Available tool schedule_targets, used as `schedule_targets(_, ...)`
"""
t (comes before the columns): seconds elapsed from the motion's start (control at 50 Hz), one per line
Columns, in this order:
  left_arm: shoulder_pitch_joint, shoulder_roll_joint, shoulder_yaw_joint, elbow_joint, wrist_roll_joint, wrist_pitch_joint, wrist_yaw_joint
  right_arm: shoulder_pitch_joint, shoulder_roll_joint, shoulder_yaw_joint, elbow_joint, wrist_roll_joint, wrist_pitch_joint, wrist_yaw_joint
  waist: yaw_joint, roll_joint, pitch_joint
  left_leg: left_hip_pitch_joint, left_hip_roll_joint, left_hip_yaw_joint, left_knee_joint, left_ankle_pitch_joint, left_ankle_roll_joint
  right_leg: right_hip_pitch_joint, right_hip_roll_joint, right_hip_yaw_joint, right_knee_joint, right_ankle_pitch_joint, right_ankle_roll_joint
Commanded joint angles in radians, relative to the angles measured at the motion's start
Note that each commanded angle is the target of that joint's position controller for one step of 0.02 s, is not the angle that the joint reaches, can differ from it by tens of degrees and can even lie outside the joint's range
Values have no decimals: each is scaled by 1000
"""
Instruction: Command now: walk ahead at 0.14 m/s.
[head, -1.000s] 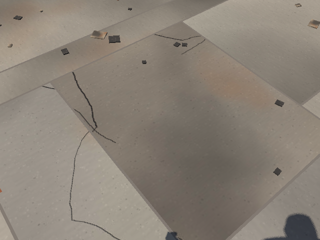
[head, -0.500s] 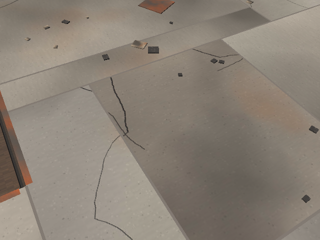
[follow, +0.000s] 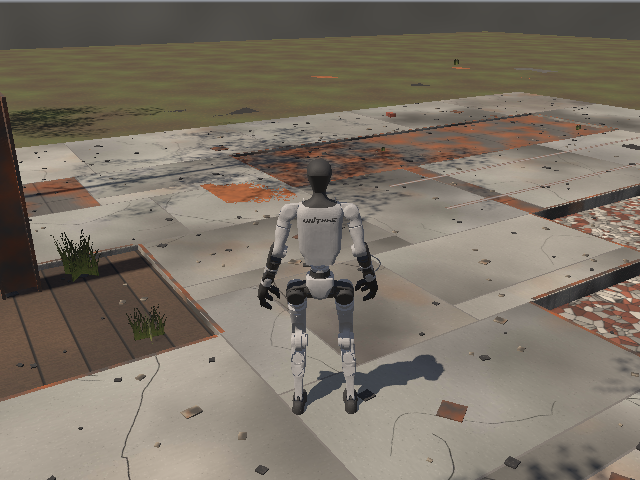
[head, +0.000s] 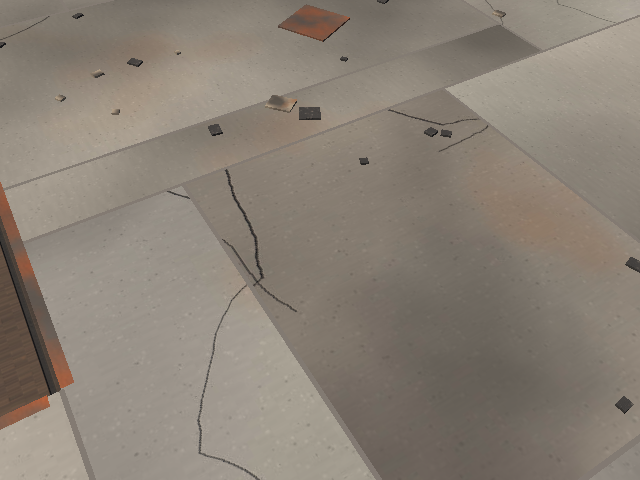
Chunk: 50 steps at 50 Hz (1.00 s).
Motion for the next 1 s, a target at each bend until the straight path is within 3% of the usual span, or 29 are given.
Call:
schedule_targets(0.02, -25, 87, 18, -44, -10, -16, 5, 48, -175, -48, -25, 11, -6, -8, -41, 131, 46, -45, 145, -218, -240, -434, 113, -149, 83, -103, 115, -168, -30)
schedule_targets(0.06, -71, 78, 16, -78, -23, -47, -6, 87, -206, -57, -11, 19, -23, -9, -60, 210, 121, -80, 278, -425, -342, -541, 199, -252, 53, -52, 249, -188, -74)
schedule_targets(0.1, -54, 84, 19, -81, -38, -78, -26, 59, -188, -53, -13, 23, -44, -8, -35, 212, 134, -46, 318, -449, -341, -436, 216, -296, 10, -7, 257, -242, -128)
schedule_targets(0.14, 64, 78, 23, -27, -37, -102, -45, -45, -179, -49, -37, 40, -43, -6, 45, 154, 88, -132, 244, -297, -279, -286, 156, -52, 29, -51, 18, -80, -161)
schedule_targets(0.16, 163, 84, 32, 29, -25, -104, -49, -77, -161, -44, -47, 35, -40, -5, 84, 111, 51, -213, 172, -199, -187, -197, 117, 130, 66, -68, -44, 50, -144)
schedule_targets(0.18, 275, 121, 44, 64, -11, -103, -48, -95, -98, -27, -61, 21, -45, -1, 114, -31, 3, -318, 81, -69, 58, -110, 57, 275, -46, 107, -119, -12, -157)
schedule_targets(0.2, 361, 258, 73, 68, -12, -108, -56, -109, -65, -19, -110, 21, -61, -5, 124, -304, -19, -508, -38, 51, 354, -195, -8, 364, -279, 544, -300, -176, -285)
schedule_targets(0.22, 307, 208, 53, 50, 3, -116, -60, -97, -123, -35, -105, 44, -76, -7, 95, -220, 25, -592, 2, -43, 541, -280, -2, 312, -348, 695, -354, -288, -354)
schedule_targets(0.24, 230, 150, 38, 23, -3, -121, -55, -67, -136, -38, -89, 58, -89, 1, 56, -145, 95, -653, 58, -71, 610, -180, 20, 291, -319, 602, -352, -303, -332)
schedule_targets(0.28, 170, 123, 27, -4, -9, -121, -56, -64, -138, -43, -65, 40, -104, 11, 34, -94, 105, -677, 116, -34, 585, -3, 37, 296, -240, 411, -357, -135, -264)
schedule_targets(0.32, 204, 77, 9, 4, -1, -110, -55, -92, -124, -46, -65, 23, -105, 25, 38, -102, 71, -617, 137, 4, 521, 98, 25, 291, -176, 256, -355, 127, -225)
schedule_targets(0.38, 250, 95, 8, 13, 1, -94, -40, -153, -71, -33, -85, 21, -96, 38, 48, -85, 57, -599, 125, 57, 409, 175, -14, 275, -144, 141, -355, 384, -233)
schedule_targets(0.44, 253, 120, 9, 5, 2, -86, -25, -274, -41, -14, -127, 27, -98, 46, 69, -80, 89, -504, 97, 91, 193, 298, -31, 179, -114, 71, -394, 380, -224)
schedule_targets(0.5, 295, 130, 13, 19, -7, -85, -20, -353, -53, -10, -152, 34, -102, 59, 80, -89, 124, -442, 75, 101, 73, 364, -21, 168, -138, 57, -418, 357, -234)
schedule_targets(0.56, 295, 139, 23, 25, -17, -80, -18, -381, -81, -13, -170, 36, -110, 72, 49, -91, 125, -425, 69, 80, 7, 334, 21, 261, -184, 48, -370, 473, -224)
schedule_targets(0.6, 271, 164, 35, 15, -12, -72, -17, -309, -125, -32, -155, 31, -112, 71, -12, -116, 44, -301, 29, 99, 5, 275, 58, 320, -197, 33, -249, 794, -203)
schedule_targets(0.62, 256, 171, 39, 9, -7, -62, -17, -192, -159, -50, -122, 32, -109, 64, -78, -129, -39, -152, -2, 121, 7, 256, 86, 318, -182, 13, -109, 966, -189)
schedule_targets(0.64, 244, 162, 35, -1, 0, -54, -16, -15, -197, -72, -67, 34, -103, 53, -161, -120, -145, 92, 3, 112, 2, 276, 118, 225, -141, -10, 95, 983, -161)
schedule_targets(0.66, 259, 118, 18, -29, 20, -55, -16, 170, -265, -88, -26, 19, -95, 39, -204, 11, -294, 424, 211, -137, 41, 223, 181, -29, -79, -30, 419, 617, -139)
schedule_targets(0.68, 410, -45, -23, -24, 3, -75, -31, 195, -285, -85, -2, 12, -97, 52, -103, 291, -452, 678, 443, -652, -122, -71, 344, -368, 122, 44, 747, -251, -94)
schedule_targets(0.7, 299, 85, 7, -29, -33, -100, -36, 148, -179, -60, -5, 18, -100, 51, -145, 175, -330, 561, 409, -671, -226, -166, 288, -464, 79, 147, 848, -266, -114)
schedule_targets(0.72, 189, 136, 27, -71, -62, -112, -36, 56, -149, -50, -13, 18, -106, 46, -120, 134, -158, 394, 385, -495, -256, -95, 240, -508, 33, 118, 844, -171, -128)
schedule_targets(0.74, 146, 126, 27, -78, -59, -116, -27, -15, -134, -45, -17, 14, -114, 47, -83, 39, -87, 241, 353, -370, -287, 49, 217, -463, -19, 101, 799, -78, -126)
schedule_targets(0.76, 138, 112, 35, -76, -44, -109, -21, -53, -109, -40, -14, 5, -123, 50, -51, 27, -46, 138, 315, -267, -314, 143, 199, -420, -48, 98, 750, -24, -119)
schedule_targets(0.78, 173, 89, 36, -68, -39, -93, -21, -72, -93, -36, -4, -7, -131, 52, -15, 64, -48, 73, 288, -191, -343, 178, 184, -353, -75, 109, 723, 10, -116)
schedule_targets(0.8, 192, 65, 35, -65, -39, -78, -21, -78, -81, -35, 7, -7, -135, 54, -1, 75, -40, 32, 275, -146, -370, 188, 185, -327, -83, 106, 703, 16, -112)
schedule_targets(0.84, 173, 48, 37, -83, -37, -54, -19, -71, -94, -38, 32, -3, -145, 50, 13, 75, 4, -30, 274, -66, -412, 220, 191, -354, -95, 101, 665, 32, -99)
schedule_targets(0.9, 75, 58, 41, -135, -26, -47, -20, -46, -132, -47, 55, -11, -148, 33, -1, 52, 47, -17, 271, 17, -440, 266, 192, -468, -95, 118, 547, 172, -79)
schedule_targets(1.0, -102, 30, 23, -205, -17, -67, -56, 8, -176, -49, 69, -2, -132, 11, -65, 18, 64, 58, 248, 163, -434, 359, 156, -457, -66, 12, 245, 393, -78)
